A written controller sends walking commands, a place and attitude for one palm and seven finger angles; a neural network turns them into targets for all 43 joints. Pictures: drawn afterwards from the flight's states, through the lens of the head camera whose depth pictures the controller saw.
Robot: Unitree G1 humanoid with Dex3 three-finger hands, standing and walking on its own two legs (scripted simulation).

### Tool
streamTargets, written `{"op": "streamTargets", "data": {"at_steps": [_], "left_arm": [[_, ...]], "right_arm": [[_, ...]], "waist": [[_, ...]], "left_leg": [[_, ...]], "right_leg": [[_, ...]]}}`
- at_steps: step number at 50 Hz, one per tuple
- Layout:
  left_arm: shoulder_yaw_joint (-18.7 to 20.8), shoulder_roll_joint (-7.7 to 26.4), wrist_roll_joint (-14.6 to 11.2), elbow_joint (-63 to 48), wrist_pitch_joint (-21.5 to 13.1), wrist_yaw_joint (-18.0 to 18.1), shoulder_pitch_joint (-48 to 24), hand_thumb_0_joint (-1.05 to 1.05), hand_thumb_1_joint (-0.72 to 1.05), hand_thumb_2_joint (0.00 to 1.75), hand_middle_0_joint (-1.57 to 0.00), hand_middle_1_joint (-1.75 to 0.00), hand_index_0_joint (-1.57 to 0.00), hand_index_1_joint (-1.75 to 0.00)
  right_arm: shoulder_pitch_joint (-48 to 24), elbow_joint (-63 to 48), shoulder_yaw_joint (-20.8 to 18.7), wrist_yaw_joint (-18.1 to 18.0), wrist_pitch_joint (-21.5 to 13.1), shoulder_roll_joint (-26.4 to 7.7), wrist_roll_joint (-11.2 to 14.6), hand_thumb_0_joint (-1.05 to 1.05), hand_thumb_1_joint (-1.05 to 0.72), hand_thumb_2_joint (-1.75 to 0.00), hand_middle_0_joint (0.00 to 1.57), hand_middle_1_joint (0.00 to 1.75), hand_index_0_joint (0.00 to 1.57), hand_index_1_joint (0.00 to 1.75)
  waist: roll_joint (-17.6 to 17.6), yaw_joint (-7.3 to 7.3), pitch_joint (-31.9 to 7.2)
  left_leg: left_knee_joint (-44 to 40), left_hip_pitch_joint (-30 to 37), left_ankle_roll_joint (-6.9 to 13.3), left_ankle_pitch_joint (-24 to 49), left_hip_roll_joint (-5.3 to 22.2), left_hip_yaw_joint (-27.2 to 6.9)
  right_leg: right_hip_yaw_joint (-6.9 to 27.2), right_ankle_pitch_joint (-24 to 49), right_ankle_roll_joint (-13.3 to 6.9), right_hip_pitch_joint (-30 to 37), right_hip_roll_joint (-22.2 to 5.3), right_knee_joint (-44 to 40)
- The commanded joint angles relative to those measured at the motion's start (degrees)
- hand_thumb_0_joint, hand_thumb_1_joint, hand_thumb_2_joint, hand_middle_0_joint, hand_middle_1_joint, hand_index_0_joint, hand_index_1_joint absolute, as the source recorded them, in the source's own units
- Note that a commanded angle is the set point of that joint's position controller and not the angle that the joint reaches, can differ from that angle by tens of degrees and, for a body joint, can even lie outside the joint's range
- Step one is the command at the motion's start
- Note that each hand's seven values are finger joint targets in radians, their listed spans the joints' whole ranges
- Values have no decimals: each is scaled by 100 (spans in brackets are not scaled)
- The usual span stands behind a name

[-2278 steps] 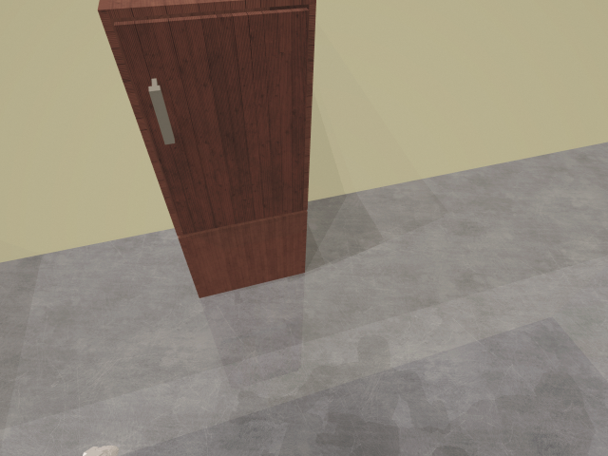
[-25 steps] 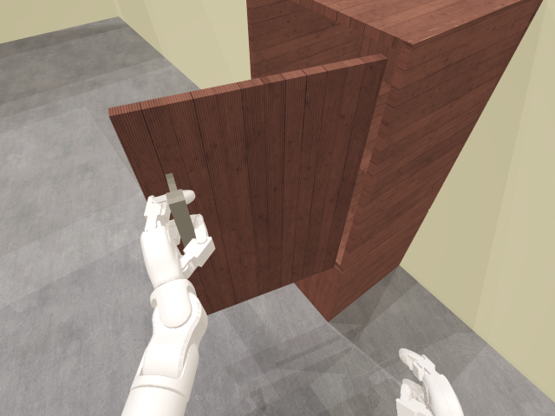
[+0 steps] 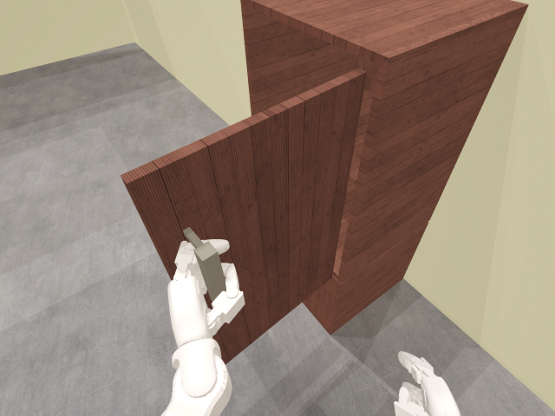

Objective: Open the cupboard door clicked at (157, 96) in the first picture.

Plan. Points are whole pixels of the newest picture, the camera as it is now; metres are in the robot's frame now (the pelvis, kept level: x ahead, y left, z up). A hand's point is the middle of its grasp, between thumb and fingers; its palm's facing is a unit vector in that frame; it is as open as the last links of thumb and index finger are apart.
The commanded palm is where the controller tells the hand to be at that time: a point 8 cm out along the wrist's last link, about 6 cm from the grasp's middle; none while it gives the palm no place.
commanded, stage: open thumb and fingers to let go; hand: left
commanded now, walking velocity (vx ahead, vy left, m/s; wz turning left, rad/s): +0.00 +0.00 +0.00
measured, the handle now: (206, 268) +0.30 +0.12 +0.08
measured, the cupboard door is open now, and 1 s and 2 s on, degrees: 94 96 96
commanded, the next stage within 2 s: slide the hand sideways off the handle in 0.74 s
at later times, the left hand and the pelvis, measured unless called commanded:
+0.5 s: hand (229, 283) +0.28 +0.08 +0.08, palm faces +0.35 -0.94 +0.00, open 13.3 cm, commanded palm +0.23 +0.12 +0.08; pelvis -0.01 +0.01 +0.00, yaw +0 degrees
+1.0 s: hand (227, 312) +0.24 +0.08 +0.07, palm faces -0.08 -1.00 -0.06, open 15.6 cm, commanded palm +0.22 +0.12 +0.08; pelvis -0.01 +0.02 -0.01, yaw +0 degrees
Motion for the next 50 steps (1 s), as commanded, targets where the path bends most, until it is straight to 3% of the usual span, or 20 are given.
{"op": "streamTargets", "data": {"at_steps": [1, 6, 9, 16, 18, 20, 25, 27, 33, 36, 42, 43, 44, 45, 47, 48, 50], "left_arm": [[250, -341, 96, -978, -389, 139, -1260, 0, 55, 75, -38, -131, -38, -131], [132, -414, 129, -945, -452, 28, -1332, 0, 20, 60, -35, -127, -35, -127], [97, -421, 147, -954, -472, 20, -1455, 0, -1, 51, -33, -125, -33, -125], [130, -414, 106, -760, -466, 70, -1881, 0, -50, 30, -30, -120, -30, -120], [120, -428, 132, -731, -468, 80, -1851, 0, -50, 30, -30, -120, -30, -120], [-37, -611, 172, -709, -422, 89, -1655, 0, -50, 30, -28, -110, -28, -110], [-74, -647, 174, -857, -364, 113, -1538, 0, -50, 30, -24, -85, -24, -85], [-96, -645, 180, -853, -313, 131, -1630, 0, -50, 30, -22, -75, -22, -75], [-119, -737, 189, -917, -243, 212, -1554, 0, -50, 30, -18, -45, -18, -45], [-222, -845, 197, -1018, -217, 225, -1615, 0, -50, 30, -15, -30, -15, -30], [-79, -698, 123, -1038, -140, 239, -1692, 0, -50, 30, -15, -30, -15, -30], [-1201, -112, 646, -980, -395, -952, -1765, 0, -50, 30, -15, -30, -15, -30], [-687, 325, 395, -1338, -672, -1599, -1978, 0, -50, 30, -15, -30, -15, -30], [-605, 552, 271, -1457, -828, -2120, -1913, 0, -50, 30, -15, -30, -15, -30], [-609, 533, -170, -1545, -946, -2930, -1844, 0, -50, 30, -15, -30, -15, -30], [-529, 425, -427, -1495, -941, -3097, -1760, 0, -50, 30, -15, -30, -15, -30], [-323, 216, -819, -1397, -833, -3090, -1356, 0, -50, 30, -15, -30, -15, -30]], "right_arm": [[-782, -874, -124, -66, -300, -410, -30, 0, -90, -90, 20, 30, 20, 30], [-693, -890, -145, -49, -290, -433, -21, 0, -90, -90, 20, 30, 20, 30], [-696, -916, -160, -46, -286, -446, -22, 0, -90, -90, 20, 30, 20, 30], [-727, -888, -144, -93, -269, -460, -20, 0, -90, -90, 20, 30, 20, 30], [-743, -881, -166, -95, -267, -461, -15, 0, -90, -90, 20, 30, 20, 30], [-695, -932, -165, -55, -265, -460, -3, 0, -90, -90, 20, 30, 20, 30], [-644, -989, -183, -14, -250, -465, 12, 0, -90, -90, 20, 30, 20, 30], [-662, -990, -168, -7, -244, -476, 19, 0, -90, -90, 20, 30, 20, 30], [-706, -1009, -172, 20, -268, -465, 9, 0, -90, -90, 20, 30, 20, 30], [-702, -1008, -172, 46, -292, -460, 16, 0, -90, -90, 20, 30, 20, 30], [-802, -993, -141, 30, -264, -462, 34, 0, -90, -90, 20, 30, 20, 30], [-406, -810, -109, 76, -264, -700, 68, 0, -90, -90, 20, 30, 20, 30], [-308, -994, -157, 32, -299, -642, 135, 0, -90, -90, 20, 30, 20, 30], [-334, -1049, -148, -28, -341, -655, 157, 0, -90, -90, 20, 30, 20, 30], [-289, -1171, -110, -83, -451, -645, 278, 0, -90, -90, 20, 30, 20, 30], [-308, -1232, -78, -103, -541, -607, 324, 0, -90, -90, 20, 30, 20, 30], [-393, -1336, -53, -127, -690, -608, 390, 0, -90, -90, 20, 30, 20, 30]], "waist": [[-862, 26, -728], [-795, -2, -844], [-674, 3, -907], [-800, -52, -872], [-737, -11, -945], [-614, 11, -982], [-583, 45, -1096], [-547, 22, -941], [-538, 70, -977], [-534, 29, -1007], [-568, 71, -803], [-742, -459, -364], [-620, -270, -835], [-386, -188, -1144], [-58, -206, -1175], [-168, -198, -1053], [-383, -100, -856]], "left_leg": [[-277, 196, 246, 869, -363, -15], [-330, 215, 256, 1024, -339, -18], [-309, 230, 256, 1031, -331, -13], [-301, 217, 271, 865, -330, -10], [-306, 258, 269, 929, -321, -8], [-347, 291, 264, 1048, -297, -5], [-368, 314, 249, 1213, -266, -15], [-367, 294, 245, 1168, -251, -40], [-362, 273, 230, 1107, -240, -65], [-323, 304, 229, 1151, -228, -73], [-331, 216, 220, 924, -255, -90], [-317, 335, 325, 1029, -270, -101], [-304, 250, 350, 1080, -279, -88], [-275, 365, 363, 1162, -293, -55], [-296, 485, 346, 1126, -283, -64], [-344, 442, 322, 985, -263, -113], [-428, 307, 278, 672, -256, -158]], "right_leg": [[998, 1208, 395, 224, -389, -1345], [918, 1700, 408, 320, -386, -1176], [874, 1679, 388, 264, -364, -1094], [850, 1203, 381, 98, -337, -1165], [815, 1196, 344, 103, -305, -1104], [660, 1385, 303, 105, -242, -953], [534, 1588, 258, 164, -168, -789], [507, 1467, 243, 77, -155, -802], [436, 1253, 214, -11, -107, -722], [399, 1292, 209, -65, -89, -666], [456, 914, 207, -110, -107, -816], [675, 1410, 249, -429, -139, -739], [653, 1636, 231, -197, -153, -590], [690, 1836, 217, -36, -162, -510], [652, 1769, 184, -61, -150, -495], [564, 1562, 191, -131, -112, -501], [478, 1100, 224, -210, -73, -604]]}}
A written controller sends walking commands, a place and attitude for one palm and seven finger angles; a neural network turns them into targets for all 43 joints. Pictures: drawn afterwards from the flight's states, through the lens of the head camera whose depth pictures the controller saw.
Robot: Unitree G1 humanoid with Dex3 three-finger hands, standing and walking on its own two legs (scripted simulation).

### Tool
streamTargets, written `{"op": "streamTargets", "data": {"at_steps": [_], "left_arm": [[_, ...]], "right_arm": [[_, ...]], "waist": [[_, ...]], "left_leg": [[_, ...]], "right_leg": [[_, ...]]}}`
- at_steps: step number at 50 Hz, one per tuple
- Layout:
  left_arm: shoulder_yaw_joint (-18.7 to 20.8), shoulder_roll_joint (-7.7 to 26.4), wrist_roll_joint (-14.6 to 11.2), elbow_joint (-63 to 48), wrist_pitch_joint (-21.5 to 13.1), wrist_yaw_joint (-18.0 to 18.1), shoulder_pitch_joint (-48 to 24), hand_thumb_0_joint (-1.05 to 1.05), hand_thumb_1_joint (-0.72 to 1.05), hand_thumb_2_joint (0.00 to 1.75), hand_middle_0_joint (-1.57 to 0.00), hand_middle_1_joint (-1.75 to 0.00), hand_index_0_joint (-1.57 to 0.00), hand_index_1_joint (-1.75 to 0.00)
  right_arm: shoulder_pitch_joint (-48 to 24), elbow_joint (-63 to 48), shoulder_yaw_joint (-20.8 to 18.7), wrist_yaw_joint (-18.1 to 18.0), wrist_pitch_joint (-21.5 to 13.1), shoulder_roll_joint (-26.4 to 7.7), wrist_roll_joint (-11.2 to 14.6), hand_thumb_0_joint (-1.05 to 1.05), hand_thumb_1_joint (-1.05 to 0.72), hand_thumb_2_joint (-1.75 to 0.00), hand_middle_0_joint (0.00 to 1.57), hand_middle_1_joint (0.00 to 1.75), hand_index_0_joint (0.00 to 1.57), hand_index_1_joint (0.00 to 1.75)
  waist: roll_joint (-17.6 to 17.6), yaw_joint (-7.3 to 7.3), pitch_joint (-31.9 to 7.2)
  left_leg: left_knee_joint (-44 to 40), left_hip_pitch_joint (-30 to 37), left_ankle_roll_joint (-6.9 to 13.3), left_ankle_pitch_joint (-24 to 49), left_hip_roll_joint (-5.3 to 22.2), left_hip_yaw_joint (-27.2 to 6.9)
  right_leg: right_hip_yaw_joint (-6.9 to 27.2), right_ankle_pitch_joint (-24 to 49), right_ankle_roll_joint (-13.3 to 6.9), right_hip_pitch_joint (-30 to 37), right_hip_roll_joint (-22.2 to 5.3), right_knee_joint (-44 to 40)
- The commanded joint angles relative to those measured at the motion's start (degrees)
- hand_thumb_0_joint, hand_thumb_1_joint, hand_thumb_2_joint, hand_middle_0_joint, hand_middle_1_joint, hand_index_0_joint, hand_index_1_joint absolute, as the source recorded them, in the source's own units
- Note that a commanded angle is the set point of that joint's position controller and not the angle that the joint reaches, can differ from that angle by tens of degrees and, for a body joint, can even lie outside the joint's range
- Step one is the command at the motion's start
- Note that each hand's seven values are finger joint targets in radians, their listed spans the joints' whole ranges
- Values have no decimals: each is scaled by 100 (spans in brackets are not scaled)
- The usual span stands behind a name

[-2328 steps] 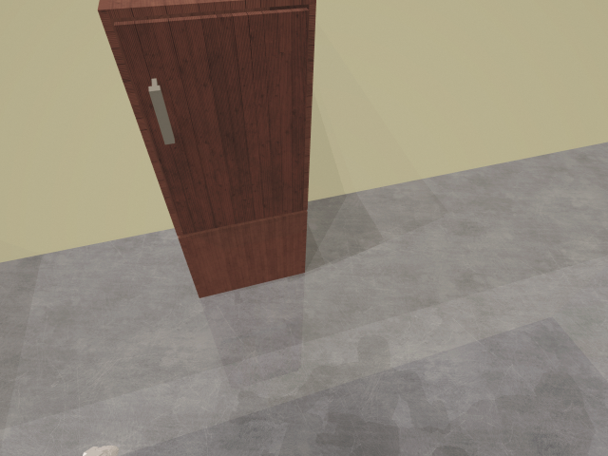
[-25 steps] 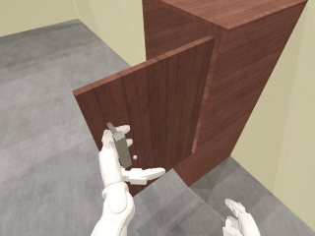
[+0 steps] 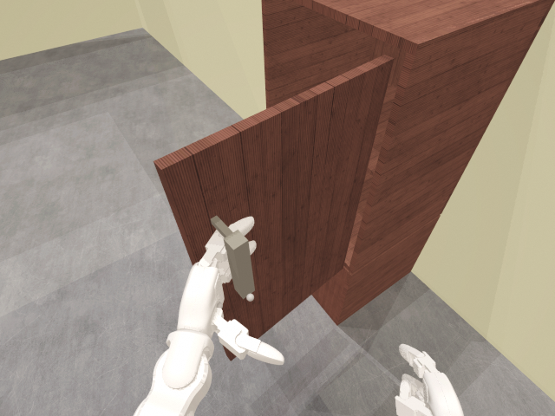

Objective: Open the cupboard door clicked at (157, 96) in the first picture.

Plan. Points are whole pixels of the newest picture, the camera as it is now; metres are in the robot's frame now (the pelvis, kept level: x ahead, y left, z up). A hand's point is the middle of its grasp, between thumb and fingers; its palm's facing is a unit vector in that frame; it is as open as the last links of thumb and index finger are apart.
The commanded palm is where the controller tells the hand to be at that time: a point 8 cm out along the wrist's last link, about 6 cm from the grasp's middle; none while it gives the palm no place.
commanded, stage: slide the hand sideways off the handle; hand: left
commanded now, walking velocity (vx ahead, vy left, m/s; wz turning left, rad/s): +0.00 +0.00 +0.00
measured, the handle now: (232, 257) +0.31 +0.09 +0.08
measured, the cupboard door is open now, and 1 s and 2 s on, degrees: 96 96 96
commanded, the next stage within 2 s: draw the hand back to the body in 1.04 s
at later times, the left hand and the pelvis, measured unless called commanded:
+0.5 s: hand (233, 319) +0.22 +0.08 +0.08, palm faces -0.07 -1.00 +0.00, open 16.1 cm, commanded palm +0.19 +0.14 +0.08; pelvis +0.01 +0.00 +0.00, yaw -2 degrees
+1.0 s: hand (182, 358) +0.18 +0.13 +0.08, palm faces -0.01 -1.00 -0.03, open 16.2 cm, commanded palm +0.14 +0.18 +0.08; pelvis +0.01 -0.01 -0.02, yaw -1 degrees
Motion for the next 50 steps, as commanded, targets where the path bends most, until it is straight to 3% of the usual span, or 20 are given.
{"op": "streamTargets", "data": {"at_steps": [1, 4, 7, 10, 12, 13, 15, 24, 27, 29, 32, 34, 37, 41, 43, 50], "left_arm": [[-174, -561, -600, -1447, -432, -648, -941, 0, -50, 30, -15, -30, -15, -30], [85, -401, -477, -1556, -378, -214, -721, 0, -50, 30, -15, -30, -15, -30], [136, -197, -167, -1680, -396, 9, -544, 0, -50, 30, -15, -30, -15, -30], [229, -150, -145, -1807, -430, -8, -235, 0, -50, 30, -15, -30, -15, -30], [469, 52, -184, -1768, -397, -39, 80, 0, -50, 30, -15, -30, -15, -30], [424, 19, -189, -1834, -393, -64, 42, 0, -50, 30, -15, -30, -15, -30], [553, 92, -254, -1981, -405, -101, 253, 0, -50, 30, -15, -30, -15, -30], [809, 262, -499, -2569, -616, -440, 1316, 0, -50, 30, -15, -30, -15, -30], [1029, 480, -559, -2635, -695, -575, 1638, 0, -50, 30, -15, -30, -15, -30], [1044, 494, -611, -2822, -786, -690, 1817, 0, -50, 30, -15, -30, -15, -30], [1167, 577, -719, -2905, -863, -861, 2163, 0, -50, 30, -15, -30, -15, -30], [1116, 557, -777, -3036, -895, -980, 2259, 0, -50, 30, -15, -30, -15, -30], [1443, 786, -854, -2917, -909, -1110, 2485, 0, -50, 30, -15, -30, -15, -30], [1482, 761, -1008, -3107, -1003, -1312, 2685, 0, -50, 30, -15, -30, -15, -30], [1528, 759, -1098, -3114, -1008, -1391, 2912, 0, -50, 30, -15, -30, -15, -30], [1713, 945, -1238, -3123, -1096, -1683, 3044, 0, -50, 30, -15, -30, -15, -30]], "right_arm": [[-536, -1091, -137, -96, -545, -536, 141, 0, -90, -90, 20, 30, 20, 30], [-536, -1133, -144, -45, -636, -556, 98, 0, -90, -90, 20, 30, 20, 30], [-464, -1168, -155, 19, -639, -580, 48, 0, -90, -90, 20, 30, 20, 30], [-437, -1241, -156, 50, -636, -558, 39, 0, -90, -90, 20, 30, 20, 30], [-426, -1257, -150, 44, -607, -580, 43, 0, -90, -90, 20, 30, 20, 30], [-455, -1274, -140, 40, -594, -571, 50, 0, -90, -90, 20, 30, 20, 30], [-419, -1300, -148, 27, -612, -564, 54, 0, -90, -90, 20, 30, 20, 30], [-259, -1347, -210, 3, -749, -588, 72, 0, -90, -90, 20, 30, 20, 30], [-162, -1348, -232, -20, -783, -625, 87, 0, -90, -90, 20, 30, 20, 30], [-142, -1384, -258, -28, -829, -618, 90, 0, -90, -90, 20, 30, 20, 30], [-88, -1400, -300, -45, -866, -641, 116, 0, -90, -90, 20, 30, 20, 30], [-97, -1448, -302, -54, -888, -635, 119, 0, -90, -90, 20, 30, 20, 30], [-85, -1406, -337, -104, -875, -633, 147, 0, -90, -90, 20, 30, 20, 30], [-101, -1462, -359, -135, -898, -629, 174, 0, -90, -90, 20, 30, 20, 30], [-130, -1483, -362, -144, -892, -613, 187, 0, -90, -90, 20, 30, 20, 30], [-176, -1488, -396, -214, -883, -631, 231, 0, -90, -90, 20, 30, 20, 30]], "waist": [[-472, -200, -818], [-627, -86, -815], [-470, -64, -801], [-441, -19, -842], [-493, 35, -797], [-442, -19, -690], [-434, 14, -766], [-468, -57, -779], [-486, -58, -769], [-302, -64, -831], [-500, -65, -907], [-341, -84, -867], [-511, -77, -806], [-319, -41, -907], [-432, -14, -958], [-356, -43, -697]], "left_leg": [[-801, 547, 91, 513, -124, -259], [-854, 493, 95, 407, -126, -245], [-833, 410, 104, 463, -135, -210], [-805, 371, 106, 484, -132, -136], [-805, 266, 104, 466, -133, -117], [-787, 253, 108, 449, -135, -94], [-751, 245, 109, 469, -142, -73], [-518, 114, 117, 776, -158, -32], [-401, -18, 119, 787, -171, -40], [-324, -4, 118, 857, -172, -39], [-218, -88, 120, 1013, -171, -70], [-165, -162, 116, 958, -183, -72], [-41, -337, 109, 883, -190, -79], [13, -312, 107, 945, -197, -95], [38, -376, 105, 976, -195, -113], [113, -530, 111, 746, -179, -150]], "right_leg": [[360, 800, 94, 53, 77, -960], [362, 527, 104, 45, 71, -963], [388, 570, 76, 49, 54, -870], [432, 620, 75, 94, 55, -858], [457, 587, 69, 173, 67, -891], [481, 587, 80, 111, 61, -902], [508, 620, 89, 156, 66, -903], [566, 1197, 151, 202, 71, -788], [622, 1207, 161, 173, 73, -754], [614, 1353, 164, 119, 68, -658], [624, 1662, 188, 175, 67, -576], [652, 1662, 214, 96, 39, -541], [772, 1583, 246, 97, 16, -581], [725, 1641, 232, 44, 22, -468], [744, 1767, 260, 122, 6, -441], [722, 1185, 226, -192, 43, -447]]}}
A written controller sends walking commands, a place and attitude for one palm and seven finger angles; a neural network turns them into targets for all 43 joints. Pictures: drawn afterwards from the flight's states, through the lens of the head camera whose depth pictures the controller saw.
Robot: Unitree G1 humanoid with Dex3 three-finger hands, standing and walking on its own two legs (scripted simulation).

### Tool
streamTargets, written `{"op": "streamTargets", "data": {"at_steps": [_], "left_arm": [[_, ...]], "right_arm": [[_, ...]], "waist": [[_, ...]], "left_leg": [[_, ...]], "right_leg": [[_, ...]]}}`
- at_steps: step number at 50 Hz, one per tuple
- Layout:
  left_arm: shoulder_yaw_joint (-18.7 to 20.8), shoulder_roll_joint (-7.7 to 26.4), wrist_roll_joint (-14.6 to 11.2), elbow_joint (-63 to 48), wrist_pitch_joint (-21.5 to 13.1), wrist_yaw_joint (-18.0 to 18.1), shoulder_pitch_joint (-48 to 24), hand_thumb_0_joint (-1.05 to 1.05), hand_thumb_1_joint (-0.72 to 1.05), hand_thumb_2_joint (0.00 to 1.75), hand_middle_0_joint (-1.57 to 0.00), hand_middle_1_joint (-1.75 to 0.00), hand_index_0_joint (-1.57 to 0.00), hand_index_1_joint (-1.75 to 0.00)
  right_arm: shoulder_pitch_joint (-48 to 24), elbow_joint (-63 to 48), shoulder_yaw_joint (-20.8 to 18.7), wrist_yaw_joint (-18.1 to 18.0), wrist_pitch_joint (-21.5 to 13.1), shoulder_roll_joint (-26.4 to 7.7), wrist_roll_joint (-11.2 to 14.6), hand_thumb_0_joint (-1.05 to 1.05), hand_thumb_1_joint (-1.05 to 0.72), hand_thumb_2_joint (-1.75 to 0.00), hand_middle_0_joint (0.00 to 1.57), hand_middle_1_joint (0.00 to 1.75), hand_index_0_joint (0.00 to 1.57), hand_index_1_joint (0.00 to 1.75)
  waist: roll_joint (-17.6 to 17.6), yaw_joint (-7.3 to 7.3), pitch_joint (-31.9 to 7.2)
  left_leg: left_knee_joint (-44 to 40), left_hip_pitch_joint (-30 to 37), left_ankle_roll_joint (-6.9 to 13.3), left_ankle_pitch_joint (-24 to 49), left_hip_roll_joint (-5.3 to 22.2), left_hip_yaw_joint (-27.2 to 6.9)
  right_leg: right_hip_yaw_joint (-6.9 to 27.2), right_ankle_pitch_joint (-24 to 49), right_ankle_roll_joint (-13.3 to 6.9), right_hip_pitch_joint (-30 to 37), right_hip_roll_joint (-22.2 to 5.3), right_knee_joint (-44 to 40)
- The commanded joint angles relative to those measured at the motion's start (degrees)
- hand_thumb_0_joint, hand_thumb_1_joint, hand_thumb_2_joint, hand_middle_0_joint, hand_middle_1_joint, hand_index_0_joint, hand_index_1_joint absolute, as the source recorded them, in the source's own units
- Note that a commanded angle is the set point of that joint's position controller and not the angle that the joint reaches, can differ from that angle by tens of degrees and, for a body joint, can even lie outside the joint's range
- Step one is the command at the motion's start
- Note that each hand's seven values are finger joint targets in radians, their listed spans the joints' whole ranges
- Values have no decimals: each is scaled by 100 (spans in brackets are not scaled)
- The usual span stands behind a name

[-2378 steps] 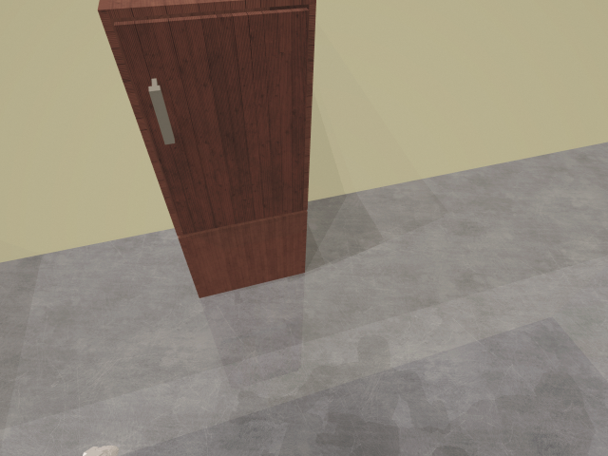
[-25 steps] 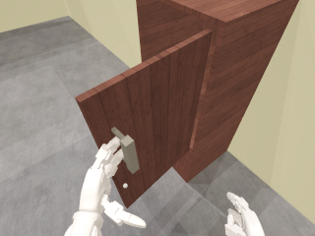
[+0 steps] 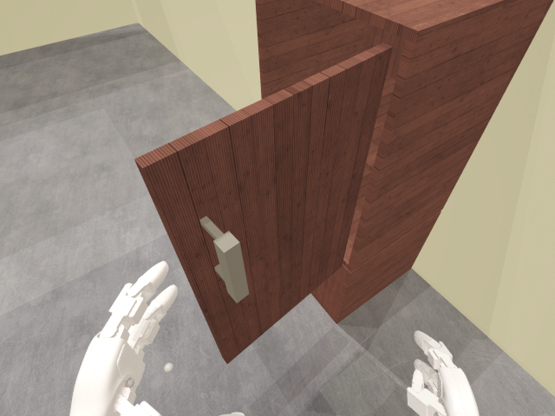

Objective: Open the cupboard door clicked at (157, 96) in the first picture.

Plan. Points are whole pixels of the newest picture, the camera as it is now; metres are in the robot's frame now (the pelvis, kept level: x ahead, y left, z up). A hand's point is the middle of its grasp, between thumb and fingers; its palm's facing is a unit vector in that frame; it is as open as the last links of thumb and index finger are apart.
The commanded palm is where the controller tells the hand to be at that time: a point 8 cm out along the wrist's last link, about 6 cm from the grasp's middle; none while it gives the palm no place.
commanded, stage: slide the hand sideways off the handle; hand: left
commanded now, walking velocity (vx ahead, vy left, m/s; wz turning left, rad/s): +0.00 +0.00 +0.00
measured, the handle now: (223, 260) +0.30 +0.10 +0.10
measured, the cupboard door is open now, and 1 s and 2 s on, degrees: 96 96 96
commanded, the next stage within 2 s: draw the hand back to the body in 0.04 s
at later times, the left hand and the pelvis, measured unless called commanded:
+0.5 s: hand (119, 358) +0.16 +0.18 +0.12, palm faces -0.01 -1.00 -0.06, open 16.3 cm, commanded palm +0.13 +0.24 +0.14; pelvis -0.01 +0.02 +0.01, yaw +0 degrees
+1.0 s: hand (41, 311) +0.19 +0.25 +0.17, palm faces +0.31 -0.88 -0.35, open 13.2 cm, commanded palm +0.14 +0.29 +0.19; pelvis +0.01 +0.03 +0.05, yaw -1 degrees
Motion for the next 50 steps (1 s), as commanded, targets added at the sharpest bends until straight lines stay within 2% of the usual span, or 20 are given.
{"op": "streamTargets", "data": {"at_steps": [1, 2, 7, 9, 10, 12, 14, 17, 21, 27, 31, 32, 33, 34, 35, 36, 37, 39, 42, 50], "left_arm": [[133, 344, -167, -1372, -474, -185, -79, 0, -50, 30, -15, -30, -15, -30], [124, 380, -205, -1518, -503, -194, -166, 0, -50, 30, -15, -30, -15, -30], [282, 491, -172, -1228, -412, -138, -79, 0, -50, 30, -15, -30, -15, -30], [368, 614, -158, -1550, -366, -69, -228, 0, -50, 30, -15, -30, -15, -30], [411, 672, -147, -1621, -320, -21, -332, 0, -50, 30, -15, -30, -15, -30], [631, 787, -179, -1613, -205, 51, -263, 0, -50, 30, -15, -30, -15, -30], [519, 659, -226, -1619, -71, 21, -359, 0, -50, 30, -15, -30, -15, -30], [714, 763, -320, -1495, 141, -13, -366, 0, -50, 30, -15, -30, -15, -30], [794, 799, -393, -1619, 375, -132, -448, 0, -50, 30, -15, -30, -15, -30], [1077, 959, -475, -1701, 594, -178, -570, 0, -50, 30, -15, -30, -15, -30], [1140, 985, -501, -1901, 702, -251, -648, 0, -36, 36, -16, -30, -16, -30], [1221, 1037, -518, -1815, 765, -252, -694, 0, -32, 37, -16, -30, -16, -30], [1390, 1867, 346, -2287, 805, 544, -885, 0, -29, 39, -16, -30, -16, -30], [1222, 1400, 420, -2068, 924, 889, -657, 0, -26, 40, -16, -30, -16, -30], [1105, 1239, 559, -1959, 999, 1086, -531, 0, -22, 42, -16, -30, -16, -30], [1077, 1236, 635, -1975, 1034, 1213, -586, 0, -18, 43, -16, -30, -16, -30], [1179, 1347, 690, -1944, 1048, 1318, -619, 0, -15, 45, -16, -30, -16, -30], [1163, 1336, 781, -1970, 1016, 1430, -739, 0, -8, 48, -16, -30, -16, -30], [1320, 1485, 849, -1799, 1001, 1558, -909, 0, 2, 52, -17, -30, -17, -30], [1694, 1614, 871, -1779, 935, 1604, -1070, 0, 31, 64, -18, -30, -18, -30]], "right_arm": [[-490, -1037, -202, -60, -357, -584, 18, 0, -90, -90, 20, 30, 20, 30], [-502, -1055, -194, -67, -396, -587, 14, 0, -90, -90, 20, 30, 20, 30], [-487, -1033, -210, -86, -406, -587, 25, 0, -90, -90, 20, 30, 20, 30], [-523, -1094, -183, -92, -418, -572, 43, 0, -90, -90, 20, 30, 20, 30], [-516, -1095, -171, -110, -425, -569, 55, 0, -90, -90, 20, 30, 20, 30], [-532, -1053, -164, -137, -435, -554, 66, 0, -90, -90, 20, 30, 20, 30], [-566, -1046, -116, -143, -466, -565, 93, 0, -90, -90, 20, 30, 20, 30], [-611, -959, -88, -185, -521, -581, 105, 0, -90, -90, 20, 30, 20, 30], [-648, -902, -38, -202, -604, -608, 121, 0, -90, -90, 20, 30, 20, 30], [-677, -743, -13, -212, -772, -659, 119, 0, -90, -90, 20, 30, 20, 30], [-676, -672, 6, -196, -873, -666, 141, 0, -90, -90, 20, 30, 20, 30], [-699, -628, -1, -195, -883, -681, 132, 0, -90, -90, 20, 30, 20, 30], [-712, -690, 0, -351, -783, -641, 38, 0, -90, -90, 20, 30, 20, 30], [-683, -624, 44, -408, -754, -527, -13, 0, -90, -90, 20, 30, 20, 30], [-645, -547, 64, -414, -695, -528, -23, 0, -90, -90, 20, 30, 20, 30], [-683, -508, 73, -411, -657, -534, -37, 0, -90, -90, 20, 30, 20, 30], [-740, -457, 66, -414, -634, -559, -56, 0, -90, -90, 20, 30, 20, 30], [-792, -381, 84, -412, -623, -572, -88, 0, -90, -90, 20, 30, 20, 30], [-890, -228, 90, -404, -630, -603, -123, 0, -90, -90, 20, 30, 20, 30], [-1040, 26, 38, -309, -594, -639, -169, 0, -90, -90, 20, 30, 20, 30]], "waist": [[-262, -150, -396], [-196, -125, -456], [-495, -87, -361], [-96, -28, -470], [-58, -38, -475], [-180, 26, -518], [-42, -24, -359], [-228, 9, -245], [-3, 25, -166], [-76, 75, -101], [183, 89, -127], [89, 87, -117], [6, 293, 5], [-85, 155, 273], [60, 141, 365], [121, 122, 384], [-39, 150, 361], [149, 122, 377], [155, 148, 476], [173, 222, 314]], "left_leg": [[-569, 148, 182, 1125, -287, -128], [-537, 149, 188, 1159, -287, -140], [-537, -23, 180, 894, -264, -161], [-635, 122, 182, 822, -255, -163], [-683, 187, 188, 797, -242, -173], [-742, 235, 190, 849, -229, -191], [-865, 315, 183, 766, -223, -196], [-1002, 361, 184, 727, -199, -241], [-1217, 578, 175, 783, -194, -250], [-1460, 827, 169, 879, -173, -319], [-1637, 1090, 137, 1090, -162, -353], [-1655, 1073, 149, 1063, -159, -362], [-1907, 1087, 156, 953, -78, -269], [-1976, 1189, 138, 793, -113, -228], [-2039, 1334, 140, 838, -84, -228], [-2138, 1452, 141, 864, -73, -237], [-2223, 1541, 152, 970, -62, -244], [-2411, 1781, 150, 1103, -60, -228], [-2731, 1993, 145, 1220, -39, -270], [-3197, 2619, 101, 2307, 23, -216]], "right_leg": [[673, 1418, 242, 282, -19, -1055], [706, 1399, 221, 316, -26, -1039], [687, 829, 200, 211, -2, -1091], [635, 680, 169, 205, 4, -1074], [604, 652, 164, 191, 16, -1089], [592, 688, 154, 349, 41, -1147], [537, 651, 171, 296, 44, -1228], [496, 578, 172, 430, 58, -1359], [386, 727, 180, 519, 74, -1434], [275, 865, 166, 740, 113, -1572], [162, 1157, 163, 836, 126, -1578], [179, 1127, 166, 899, 130, -1643], [566, 1047, 98, 1132, 11, -2038], [558, 815, 107, 1068, -41, -2268], [495, 813, 110, 1107, -47, -2317], [468, 852, 118, 1187, -55, -2377], [451, 925, 112, 1351, -46, -2486], [440, 1053, 129, 1521, -66, -2578], [408, 1200, 118, 1835, -60, -2763], [408, 2014, 129, 2524, -43, -3007]]}}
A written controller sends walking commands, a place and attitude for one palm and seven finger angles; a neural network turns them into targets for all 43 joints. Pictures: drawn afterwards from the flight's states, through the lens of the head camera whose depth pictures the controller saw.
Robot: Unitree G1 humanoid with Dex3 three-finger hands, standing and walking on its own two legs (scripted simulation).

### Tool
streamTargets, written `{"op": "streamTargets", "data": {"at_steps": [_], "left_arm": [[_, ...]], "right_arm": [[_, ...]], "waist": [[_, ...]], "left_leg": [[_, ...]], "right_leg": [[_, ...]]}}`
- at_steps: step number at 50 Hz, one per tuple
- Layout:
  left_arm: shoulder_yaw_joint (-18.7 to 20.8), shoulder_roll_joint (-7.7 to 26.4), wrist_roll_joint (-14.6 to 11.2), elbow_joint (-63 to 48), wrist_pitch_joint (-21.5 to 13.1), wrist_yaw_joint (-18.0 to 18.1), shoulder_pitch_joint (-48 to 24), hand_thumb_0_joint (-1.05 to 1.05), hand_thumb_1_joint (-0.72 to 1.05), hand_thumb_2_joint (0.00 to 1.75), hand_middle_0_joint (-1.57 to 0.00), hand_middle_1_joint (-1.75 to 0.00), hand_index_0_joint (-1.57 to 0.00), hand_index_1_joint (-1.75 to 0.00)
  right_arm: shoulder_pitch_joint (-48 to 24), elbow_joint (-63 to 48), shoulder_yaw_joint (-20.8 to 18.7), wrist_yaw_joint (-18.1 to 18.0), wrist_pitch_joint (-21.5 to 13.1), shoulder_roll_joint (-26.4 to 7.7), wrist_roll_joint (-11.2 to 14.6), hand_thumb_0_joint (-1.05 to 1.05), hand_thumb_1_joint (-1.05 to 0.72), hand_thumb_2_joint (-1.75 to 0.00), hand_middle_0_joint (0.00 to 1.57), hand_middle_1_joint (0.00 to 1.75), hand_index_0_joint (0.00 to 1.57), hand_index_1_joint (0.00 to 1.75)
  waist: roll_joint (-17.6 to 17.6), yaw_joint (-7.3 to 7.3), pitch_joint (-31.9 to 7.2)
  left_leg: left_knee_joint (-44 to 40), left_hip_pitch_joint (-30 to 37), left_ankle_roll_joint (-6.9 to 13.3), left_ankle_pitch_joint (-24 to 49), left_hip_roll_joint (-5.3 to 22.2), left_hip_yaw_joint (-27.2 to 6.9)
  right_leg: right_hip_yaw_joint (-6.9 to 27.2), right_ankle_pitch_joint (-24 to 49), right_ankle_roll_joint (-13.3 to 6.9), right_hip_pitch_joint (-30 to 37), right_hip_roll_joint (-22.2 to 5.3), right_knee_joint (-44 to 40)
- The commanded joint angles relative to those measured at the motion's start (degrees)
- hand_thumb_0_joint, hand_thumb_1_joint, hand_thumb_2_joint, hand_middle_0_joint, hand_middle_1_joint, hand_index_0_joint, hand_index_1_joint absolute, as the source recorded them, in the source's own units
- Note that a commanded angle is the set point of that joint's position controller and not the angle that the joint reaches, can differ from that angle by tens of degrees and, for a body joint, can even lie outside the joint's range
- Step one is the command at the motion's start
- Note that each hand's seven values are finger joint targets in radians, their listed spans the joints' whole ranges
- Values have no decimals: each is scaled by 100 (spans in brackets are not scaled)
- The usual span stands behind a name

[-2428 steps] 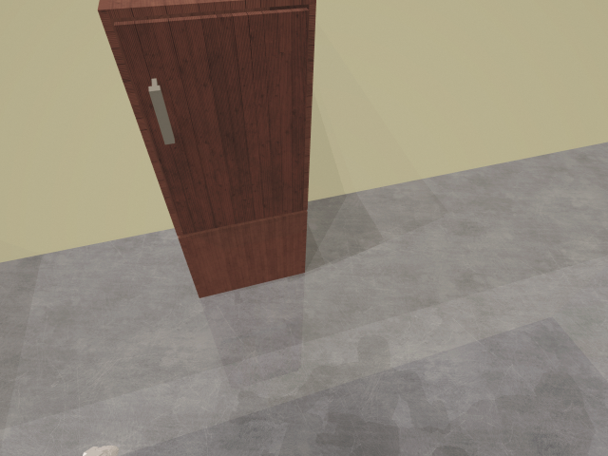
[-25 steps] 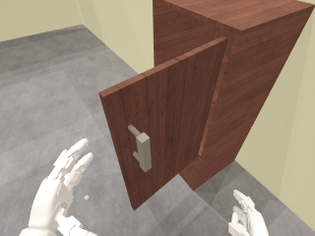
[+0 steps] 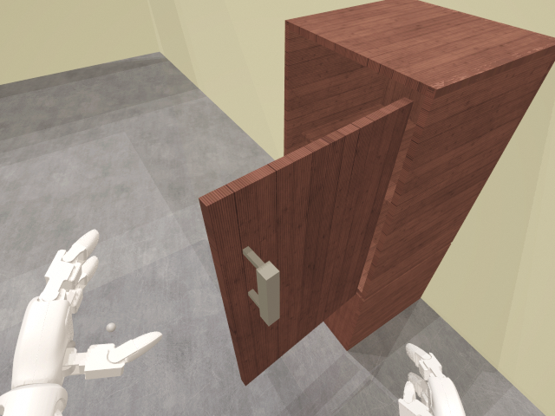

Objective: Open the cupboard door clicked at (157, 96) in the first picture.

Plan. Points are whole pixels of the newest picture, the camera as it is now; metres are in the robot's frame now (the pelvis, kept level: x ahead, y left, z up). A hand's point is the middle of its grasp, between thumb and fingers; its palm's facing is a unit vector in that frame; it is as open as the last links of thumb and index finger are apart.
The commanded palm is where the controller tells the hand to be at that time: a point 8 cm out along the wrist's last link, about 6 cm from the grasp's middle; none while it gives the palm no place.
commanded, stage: draw the hand back to the body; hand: left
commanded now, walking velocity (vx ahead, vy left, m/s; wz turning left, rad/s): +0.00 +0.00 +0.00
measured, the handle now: (260, 286) +0.29 +0.07 +0.05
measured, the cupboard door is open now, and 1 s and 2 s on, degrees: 96 96 96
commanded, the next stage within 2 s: step back with the hand held close in 0.72 s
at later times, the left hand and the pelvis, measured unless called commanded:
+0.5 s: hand (81, 283) +0.20 +0.25 +0.17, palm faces +0.46 -0.80 -0.38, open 7.8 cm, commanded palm +0.15 +0.28 +0.18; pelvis +0.01 -0.02 +0.01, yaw -1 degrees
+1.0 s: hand (88, 290) +0.19 +0.23 +0.16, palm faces +0.41 -0.79 -0.45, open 7.4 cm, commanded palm +0.14 +0.27 +0.18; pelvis -0.01 -0.03 +0.01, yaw -1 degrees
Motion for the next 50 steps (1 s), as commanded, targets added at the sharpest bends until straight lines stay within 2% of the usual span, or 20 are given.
{"op": "streamTargets", "data": {"at_steps": [1, 2, 3, 8, 11, 15, 17, 19, 21, 26, 28, 39, 41, 42, 43, 44, 45, 46, 47, 50], "left_arm": [[772, 835, -15, -1290, -426, 107, -461, 0, 34, 66, -18, -30, -18, -30], [899, 936, -7, -1159, -417, 117, -467, 0, 37, 68, -18, -30, -18, -30], [894, 847, -37, -1057, -396, 99, -413, 0, 41, 69, -18, -30, -18, -30], [1160, 975, -69, -1024, -415, 89, -696, 0, 58, 76, -19, -30, -19, -30], [1394, 1128, -91, -1052, -436, 107, -889, 0, 69, 81, -19, -30, -19, -30], [1637, 1279, -136, -955, -460, 115, -1128, 0, 83, 87, -20, -30, -20, -30], [1768, 1383, -142, -912, -475, 125, -1306, 0, 90, 90, -20, -30, -20, -30], [1549, 1109, -172, -624, -449, 78, -1105, 0, 90, 90, -20, -30, -20, -30], [1500, 1098, -195, -592, -454, 45, -1106, 0, 90, 90, -20, -30, -20, -30], [1641, 1305, -164, -817, -532, 70, -1231, 0, 90, 90, -20, -30, -20, -30], [1666, 1342, -156, -835, -553, 80, -1265, 0, 90, 90, -20, -30, -20, -30], [1588, 1234, -194, -560, -637, 47, -1237, 0, 90, 90, -20, -30, -20, -30], [1616, 1266, -203, -556, -658, 42, -1263, 0, 90, 90, -20, -30, -20, -30], [1674, 1421, -194, -844, -706, 58, -1683, 0, 90, 90, -20, -30, -20, -30], [2380, 2081, -152, -925, -879, 78, -1899, 0, 90, 90, -20, -30, -20, -30], [2049, 1620, -128, -465, -862, 14, -1321, 0, 90, 90, -20, -30, -20, -30], [1874, 1439, -102, -452, -863, -23, -1072, 0, 90, 90, -20, -30, -20, -30], [1826, 1406, -87, -570, -890, -29, -931, 0, 90, 90, -20, -30, -20, -30], [1847, 1441, -80, -732, -934, -11, -895, 0, 90, 90, -20, -30, -20, -30], [1935, 1508, -75, -911, -937, 40, -574, 0, 90, 90, -20, -30, -20, -30]], "right_arm": [[-797, -833, -290, 6, -289, -668, -45, 0, -90, -90, 20, 30, 20, 30], [-835, -786, -305, 3, -269, -685, -45, 0, -90, -90, 20, 30, 20, 30], [-851, -772, -312, 9, -232, -665, -44, 0, -90, -90, 20, 30, 20, 30], [-890, -708, -350, 55, -128, -689, -46, 0, -90, -90, 20, 30, 20, 30], [-909, -668, -374, 67, -83, -696, -47, 0, -90, -90, 20, 30, 20, 30], [-945, -604, -404, 68, -25, -696, -42, 0, -90, -90, 20, 30, 20, 30], [-992, -565, -403, 68, -16, -700, -38, 0, -90, -90, 20, 30, 20, 30], [-982, -559, -413, 91, 18, -692, -39, 0, -90, -90, 20, 30, 20, 30], [-1020, -586, -450, 100, 50, -713, -27, 0, -90, -90, 20, 30, 20, 30], [-1042, -570, -465, 84, 31, -705, -39, 0, -90, -90, 20, 30, 20, 30], [-1057, -548, -456, 64, 11, -685, -35, 0, -90, -90, 20, 30, 20, 30], [-1107, -470, -470, 50, -69, -662, -17, 0, -90, -90, 20, 30, 20, 30], [-1110, -465, -482, 39, -79, -665, -23, 0, -90, -90, 20, 30, 20, 30], [-1135, -468, -469, 29, -103, -673, -18, 0, -90, -90, 20, 30, 20, 30], [-1034, -659, -480, 30, 12, -770, 25, 0, -90, -90, 20, 30, 20, 30], [-986, -538, -492, 32, 123, -682, -10, 0, -90, -90, 20, 30, 20, 30], [-983, -597, -504, 53, 193, -707, -16, 0, -90, -90, 20, 30, 20, 30], [-962, -633, -522, 61, 237, -723, -23, 0, -90, -90, 20, 30, 20, 30], [-983, -656, -542, 42, 267, -740, -30, 0, -90, -90, 20, 30, 20, 30], [-916, -794, -582, 23, 350, -760, -14, 0, -90, -90, 20, 30, 20, 30]], "waist": [[149, -12, -363], [21, 17, -306], [18, 4, -223], [3, 9, -258], [171, 24, -299], [130, 26, -331], [365, 41, -252], [80, 20, -150], [-151, 14, -124], [109, 45, -312], [186, 45, -226], [63, 27, 0], [-73, 28, -56], [-46, 13, -114], [-406, -223, 373], [-641, -252, 237], [-567, -264, 140], [-408, -265, -79], [-34, -264, -234], [-14, -269, -636]], "left_leg": [[-989, 329, -165, 1522, 212, -425], [-1011, 319, -170, 1629, 225, -424], [-1032, 369, -164, 1658, 222, -374], [-1126, 543, -169, 1947, 235, -355], [-1137, 614, -162, 2018, 208, -301], [-1134, 722, -148, 2071, 196, -248], [-1146, 695, -153, 2088, 173, -238], [-1185, 719, -139, 2021, 190, -225], [-1182, 748, -88, 1821, 187, -172], [-1180, 810, -80, 1753, 148, -157], [-1166, 797, -90, 1741, 134, -147], [-1227, 814, -63, 1326, 126, -122], [-1204, 842, -40, 1297, 122, -106], [-1208, 846, -45, 1273, 99, -140], [-923, 480, 35, 934, 212, -242], [-738, 491, 25, 909, 179, -250], [-680, 487, 11, 965, 185, -200], [-657, 481, 3, 1106, 209, -184], [-733, 496, -6, 1348, 244, -191], [-819, 509, -32, 1945, 390, -167]], "right_leg": [[182, 1023, -156, 229, 21, -620], [184, 1104, -167, 302, 31, -658], [198, 1174, -148, 287, 28, -703], [214, 1379, -141, 442, 47, -814], [254, 1518, -146, 514, 40, -878], [281, 1673, -142, 567, 34, -953], [304, 1697, -166, 605, 20, -990], [265, 1648, -122, 533, 25, -1021], [306, 1579, -96, 481, 25, -1102], [356, 1567, -114, 570, 10, -1124], [375, 1571, -120, 543, 1, -1161], [437, 1114, -82, 344, -5, -1366], [454, 1077, -69, 339, -10, -1408], [467, 1044, -82, 387, -19, -1425], [1101, 1284, -52, -413, -319, -1779], [1054, 1396, -75, -396, -478, -1752], [1048, 1505, -77, -445, -533, -1696], [1004, 1702, -68, -348, -568, -1561], [905, 1996, -75, -226, -575, -1383], [765, 2405, -19, -46, -460, -998]]}}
